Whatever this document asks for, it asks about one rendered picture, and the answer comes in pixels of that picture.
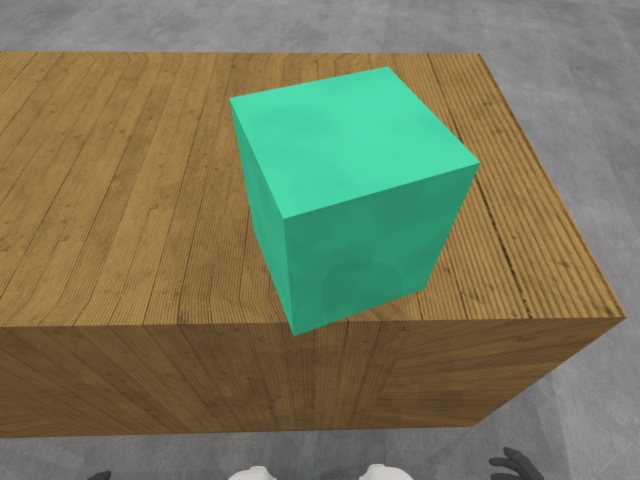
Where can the robot right hand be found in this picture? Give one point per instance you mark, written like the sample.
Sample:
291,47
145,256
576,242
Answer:
517,462

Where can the robot right shin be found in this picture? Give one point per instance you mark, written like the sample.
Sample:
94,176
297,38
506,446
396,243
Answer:
375,465

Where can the carton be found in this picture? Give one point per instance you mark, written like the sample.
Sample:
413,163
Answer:
353,186

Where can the pedestal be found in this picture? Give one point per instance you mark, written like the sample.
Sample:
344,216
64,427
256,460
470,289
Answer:
135,298

